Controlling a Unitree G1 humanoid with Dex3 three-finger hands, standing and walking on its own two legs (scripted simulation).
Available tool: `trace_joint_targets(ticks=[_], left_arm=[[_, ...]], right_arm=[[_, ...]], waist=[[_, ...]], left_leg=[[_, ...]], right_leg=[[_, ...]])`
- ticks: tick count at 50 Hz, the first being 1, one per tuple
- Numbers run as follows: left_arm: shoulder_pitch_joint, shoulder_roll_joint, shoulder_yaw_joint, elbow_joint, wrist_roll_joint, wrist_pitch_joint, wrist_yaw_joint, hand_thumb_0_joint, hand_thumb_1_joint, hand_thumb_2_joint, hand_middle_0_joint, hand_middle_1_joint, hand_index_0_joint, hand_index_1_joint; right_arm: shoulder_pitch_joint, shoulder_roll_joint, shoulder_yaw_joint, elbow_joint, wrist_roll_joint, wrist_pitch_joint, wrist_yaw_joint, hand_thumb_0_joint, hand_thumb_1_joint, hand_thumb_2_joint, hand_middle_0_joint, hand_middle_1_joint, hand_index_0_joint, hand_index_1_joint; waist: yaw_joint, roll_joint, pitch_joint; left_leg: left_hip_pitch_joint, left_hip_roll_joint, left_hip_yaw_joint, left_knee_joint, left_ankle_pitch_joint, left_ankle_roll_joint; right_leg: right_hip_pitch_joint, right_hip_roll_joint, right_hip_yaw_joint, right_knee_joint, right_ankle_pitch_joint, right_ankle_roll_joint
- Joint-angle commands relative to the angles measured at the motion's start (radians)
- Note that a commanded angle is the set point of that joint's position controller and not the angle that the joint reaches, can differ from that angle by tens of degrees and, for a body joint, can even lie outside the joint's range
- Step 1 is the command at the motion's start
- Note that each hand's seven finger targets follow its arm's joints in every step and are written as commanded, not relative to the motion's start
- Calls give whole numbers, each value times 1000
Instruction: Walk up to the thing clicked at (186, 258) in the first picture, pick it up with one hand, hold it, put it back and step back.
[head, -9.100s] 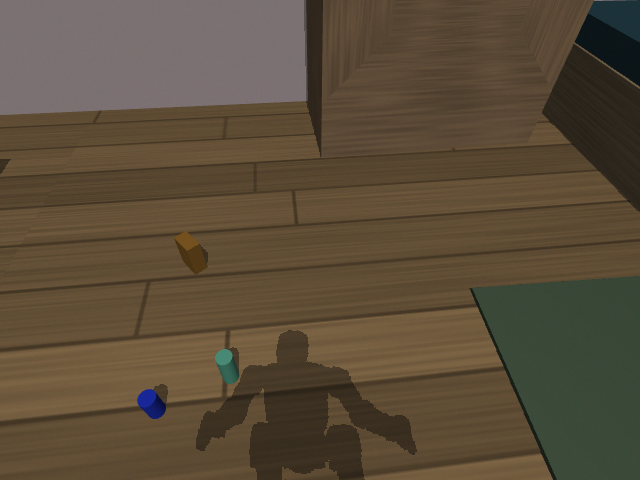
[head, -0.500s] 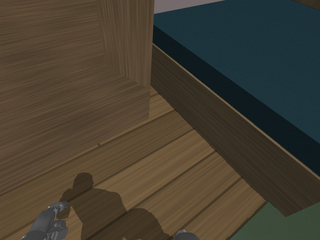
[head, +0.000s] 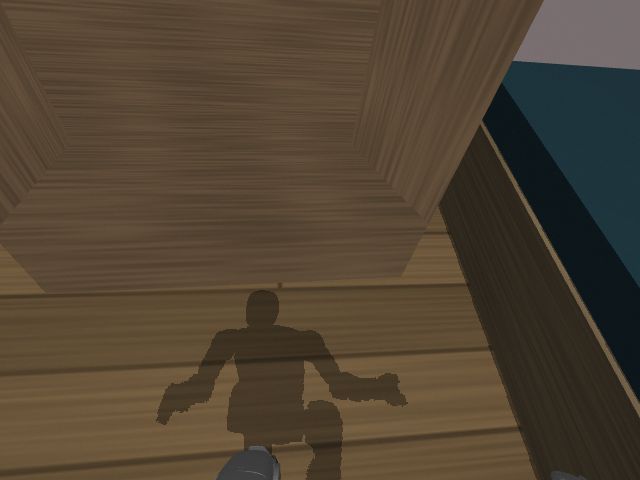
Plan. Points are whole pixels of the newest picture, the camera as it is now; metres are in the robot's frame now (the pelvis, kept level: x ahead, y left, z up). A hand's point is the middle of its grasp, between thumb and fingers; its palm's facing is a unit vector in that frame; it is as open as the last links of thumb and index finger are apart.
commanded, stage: walk up
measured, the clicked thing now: out of the picture -0.19 +1.39 -0.68
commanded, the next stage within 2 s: none
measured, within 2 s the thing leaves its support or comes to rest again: neither
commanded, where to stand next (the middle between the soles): +0.09 +0.00 m, yaw +92 degrees
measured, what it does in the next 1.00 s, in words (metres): steps on the spot, turning left: right foot, then left foot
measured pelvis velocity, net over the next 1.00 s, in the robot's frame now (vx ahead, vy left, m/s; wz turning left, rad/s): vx -0.02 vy -0.07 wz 0.94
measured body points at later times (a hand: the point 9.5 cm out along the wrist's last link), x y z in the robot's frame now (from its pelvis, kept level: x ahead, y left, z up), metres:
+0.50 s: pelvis +0.03 -0.11 +0.00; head +0.09 -0.12 +0.45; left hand +0.01 +0.24 -0.07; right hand +0.29 -0.33 -0.11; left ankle +0.00 +0.04 -0.64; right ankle +0.14 -0.21 -0.72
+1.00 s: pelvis -0.02 -0.07 +0.01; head -0.05 -0.03 +0.46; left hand -0.24 +0.18 -0.12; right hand +0.28 -0.23 -0.06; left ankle -0.10 +0.00 -0.72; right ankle +0.13 -0.12 -0.66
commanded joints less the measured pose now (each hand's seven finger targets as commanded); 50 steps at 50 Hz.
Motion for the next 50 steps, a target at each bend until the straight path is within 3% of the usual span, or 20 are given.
trace_joint_targets(ticks=[1,3,7,9,13,16,17,18,20,24,27,32,35,38,39,40,41,42,45,50], left_arm=[[12,63,19,-167,-22,-22,23,0,900,900,-200,-300,-200,-300],[30,173,37,-161,-15,-1,41,0,900,900,-200,-300,-200,-300],[-41,159,47,-146,-15,6,30,0,900,900,-200,-300,-200,-300],[-16,132,43,-136,-23,0,35,0,900,900,-200,-300,-200,-300],[-3,111,33,-125,-41,-30,77,0,900,900,-200,-300,-200,-300],[98,133,45,-86,-43,-47,107,0,900,900,-200,-300,-200,-300],[112,207,66,-89,-26,-53,114,0,900,900,-200,-300,-200,-300],[20,303,84,-126,-1,-55,118,0,900,900,-200,-300,-200,-300],[-191,331,100,-174,4,-54,115,0,900,900,-200,-300,-200,-300],[-130,221,81,-101,4,-84,128,0,900,900,-200,-300,-200,-300],[-28,233,89,-101,3,-94,106,0,900,900,-200,-300,-200,-300],[-6,292,111,-132,26,-105,78,0,900,900,-200,-300,-200,-300],[-98,318,114,-154,34,-102,63,0,900,900,-200,-300,-200,-300],[-139,252,94,-153,38,-81,52,0,900,900,-200,-300,-200,-300],[-112,193,70,-153,21,-69,45,0,900,900,-200,-300,-200,-300],[-115,118,39,-183,0,-66,40,0,900,900,-200,-300,-200,-300],[-212,189,52,-213,-1,-77,49,0,900,900,-200,-300,-200,-300],[-232,236,59,-193,3,-89,51,0,900,900,-200,-300,-200,-300],[5,214,55,-81,-10,-91,37,0,900,900,-200,-300,-200,-300],[-33,185,39,-83,3,-60,31,0,900,900,-200,-300,-200,-300]], right_arm=[[205,-252,-96,-88,-19,-1,-65,0,-900,-900,200,300,200,300],[128,-295,-114,-145,8,10,-88,0,-900,-900,200,300,200,300],[4,-189,-72,-186,4,15,-84,0,-900,-900,200,300,200,300],[-46,-187,-78,-199,-13,22,-66,0,-900,-900,200,300,200,300],[-16,-178,-93,-237,-46,38,-24,0,-900,-900,200,300,200,300],[-97,-158,-97,-298,-46,56,2,0,-900,-900,200,300,200,300],[-100,-106,-82,-316,-41,62,5,0,-900,-900,200,300,200,300],[-19,-62,-74,-312,-39,67,5,0,-900,-900,200,300,200,300],[37,-194,-119,-261,-62,91,6,0,-900,-900,200,300,200,300],[44,-158,-115,-215,-60,85,65,0,-900,-900,200,300,200,300],[33,-150,-103,-202,-38,84,73,0,-900,-900,200,300,200,300],[-76,-169,-106,-204,-42,79,71,0,-900,-900,200,300,200,300],[11,-177,-112,-148,-21,64,75,0,-900,-900,200,300,200,300],[270,-210,-136,-40,-18,52,56,0,-900,-900,200,300,200,300],[292,-266,-151,-38,-31,54,40,0,-900,-900,200,300,200,300],[246,-344,-157,-70,-48,51,25,0,-900,-900,200,300,200,300],[178,-407,-156,-116,-45,47,25,0,-900,-900,200,300,200,300],[106,-391,-151,-121,-40,49,30,0,-900,-900,200,300,200,300],[-4,-257,-100,-149,-22,29,3,0,-900,-900,200,300,200,300],[103,-241,-93,-115,-7,-17,-31,0,-900,-900,200,300,200,300]], waist=[[-142,396,-285],[-111,268,-326],[-72,145,-176],[-56,211,-166],[-85,299,-206],[-20,214,-277],[14,13,-261],[-38,-224,-239],[-104,-194,-147],[-106,-117,-133],[-41,-152,-180],[14,-176,-158],[-38,-196,-165],[-175,40,-255],[-198,234,-177],[-175,445,-75],[-192,385,-18],[-169,343,48],[-56,264,-72],[-77,201,-45]], left_leg=[[652,219,-470,-170,391,206],[570,429,-861,-284,205,338],[208,137,-414,-271,82,124],[131,55,-352,-220,107,113],[119,31,-374,-98,558,146],[-6,-48,-414,33,370,85],[-163,-129,-359,167,51,28],[-247,-186,-274,350,-406,-42],[-161,-23,-237,614,-360,-76],[-173,-26,-220,613,-173,-67],[-247,-7,-167,466,-203,-73],[-187,36,-108,249,-338,-75],[34,19,-29,127,-329,-50],[357,-67,23,-63,-321,-10],[426,-30,-179,-178,-449,48],[357,162,-635,-362,-726,138],[196,285,-904,-494,-829,260],[90,279,-887,-507,-855,283],[232,99,-477,-311,-411,153],[120,87,-534,-325,-286,140]], right_leg=[[-516,6,64,621,-117,134],[-571,-52,360,816,-132,116],[-399,-85,340,552,0,83],[-325,-54,299,429,10,89],[-249,7,234,225,64,71],[-53,9,212,-42,304,62],[31,-134,369,-170,338,19],[-56,-455,633,-247,388,-60],[-343,-631,738,-336,129,-244],[-205,-317,314,-183,323,-66],[56,-330,299,-178,374,-85],[57,-429,290,-218,115,-137],[-146,-435,205,-239,-59,-114],[-348,-347,88,66,-292,-31],[-549,-253,37,316,-296,25],[-786,-111,36,582,-218,81],[-785,-101,200,558,-140,79],[-695,-136,265,544,-97,65],[-614,-139,273,483,74,54],[-504,-99,277,387,174,62]])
